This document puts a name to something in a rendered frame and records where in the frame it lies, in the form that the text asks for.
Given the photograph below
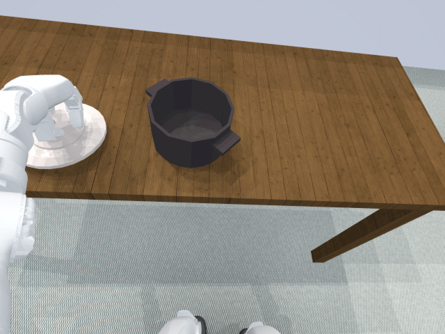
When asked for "left robot forearm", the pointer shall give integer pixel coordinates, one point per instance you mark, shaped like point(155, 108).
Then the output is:
point(22, 107)

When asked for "robot shin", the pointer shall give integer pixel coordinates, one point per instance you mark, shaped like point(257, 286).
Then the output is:
point(258, 323)
point(185, 313)

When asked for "knob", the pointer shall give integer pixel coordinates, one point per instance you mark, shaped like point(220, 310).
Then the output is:
point(62, 120)

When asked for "right robot shin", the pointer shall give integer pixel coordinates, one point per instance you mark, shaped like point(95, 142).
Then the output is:
point(258, 323)

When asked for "robot left upper arm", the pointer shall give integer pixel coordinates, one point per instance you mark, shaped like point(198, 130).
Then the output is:
point(17, 225)

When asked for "robot left hand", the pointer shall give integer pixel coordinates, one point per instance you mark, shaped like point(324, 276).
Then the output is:
point(55, 89)

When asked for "pot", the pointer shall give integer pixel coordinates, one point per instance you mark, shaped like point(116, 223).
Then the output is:
point(190, 120)

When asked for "lid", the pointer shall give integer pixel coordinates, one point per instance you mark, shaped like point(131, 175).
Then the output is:
point(73, 146)

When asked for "table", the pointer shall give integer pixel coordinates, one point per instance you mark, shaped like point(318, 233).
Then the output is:
point(318, 128)

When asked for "left robot shin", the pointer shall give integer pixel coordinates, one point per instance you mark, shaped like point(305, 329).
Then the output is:
point(185, 313)

